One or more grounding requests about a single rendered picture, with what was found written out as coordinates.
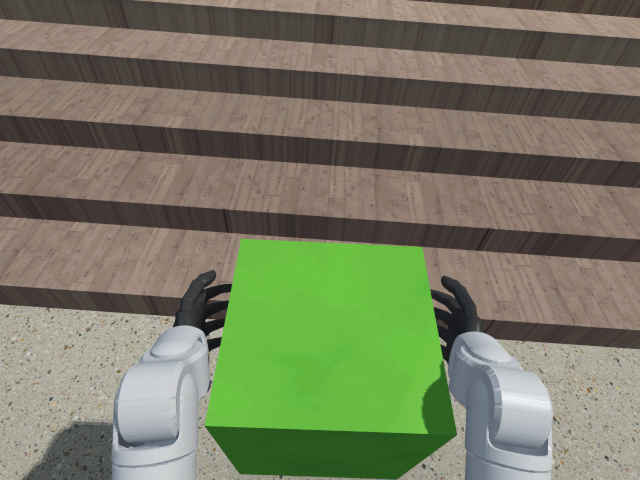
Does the carton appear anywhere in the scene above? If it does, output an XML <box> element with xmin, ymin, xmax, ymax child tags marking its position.
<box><xmin>205</xmin><ymin>239</ymin><xmax>457</xmax><ymax>479</ymax></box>

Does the right robot forearm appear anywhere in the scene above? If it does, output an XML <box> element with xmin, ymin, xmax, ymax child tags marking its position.
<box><xmin>448</xmin><ymin>332</ymin><xmax>553</xmax><ymax>480</ymax></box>

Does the robot right hand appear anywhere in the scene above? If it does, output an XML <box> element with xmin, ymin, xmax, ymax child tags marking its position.
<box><xmin>430</xmin><ymin>276</ymin><xmax>483</xmax><ymax>364</ymax></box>

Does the robot left hand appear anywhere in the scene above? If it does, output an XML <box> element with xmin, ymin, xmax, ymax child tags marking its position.
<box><xmin>173</xmin><ymin>270</ymin><xmax>232</xmax><ymax>352</ymax></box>

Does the left robot forearm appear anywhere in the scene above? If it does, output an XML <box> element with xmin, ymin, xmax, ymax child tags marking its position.
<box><xmin>111</xmin><ymin>325</ymin><xmax>211</xmax><ymax>480</ymax></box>

